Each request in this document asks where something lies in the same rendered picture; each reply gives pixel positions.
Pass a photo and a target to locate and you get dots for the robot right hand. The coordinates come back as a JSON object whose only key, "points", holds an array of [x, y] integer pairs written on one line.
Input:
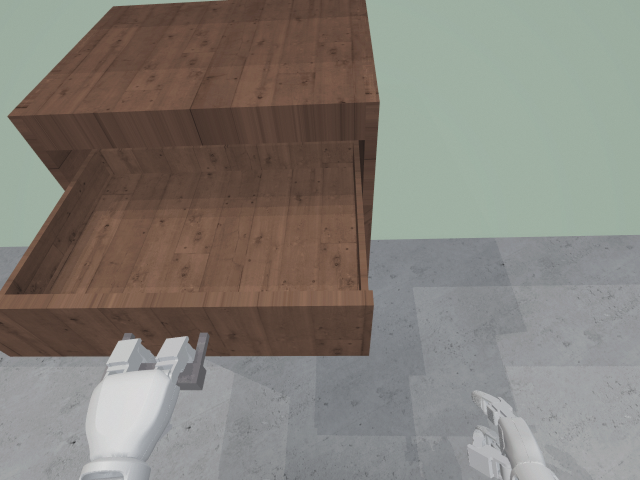
{"points": [[493, 454]]}

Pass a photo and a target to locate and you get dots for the robot left forearm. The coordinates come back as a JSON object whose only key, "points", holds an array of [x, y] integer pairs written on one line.
{"points": [[116, 468]]}

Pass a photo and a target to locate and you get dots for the cabinet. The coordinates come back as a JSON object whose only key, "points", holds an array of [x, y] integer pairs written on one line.
{"points": [[211, 73]]}

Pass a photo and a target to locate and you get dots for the handle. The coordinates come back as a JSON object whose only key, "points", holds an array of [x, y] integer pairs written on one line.
{"points": [[193, 376]]}

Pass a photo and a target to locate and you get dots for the drawer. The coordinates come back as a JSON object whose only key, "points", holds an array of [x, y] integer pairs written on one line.
{"points": [[262, 246]]}

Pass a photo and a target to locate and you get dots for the robot left hand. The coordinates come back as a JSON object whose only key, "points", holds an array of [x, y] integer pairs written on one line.
{"points": [[131, 410]]}

